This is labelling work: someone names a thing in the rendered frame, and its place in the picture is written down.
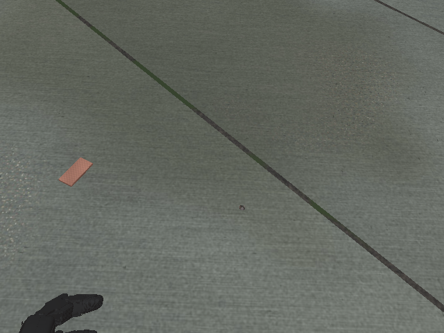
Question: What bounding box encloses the left robot hand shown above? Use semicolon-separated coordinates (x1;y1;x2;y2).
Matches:
19;293;103;333

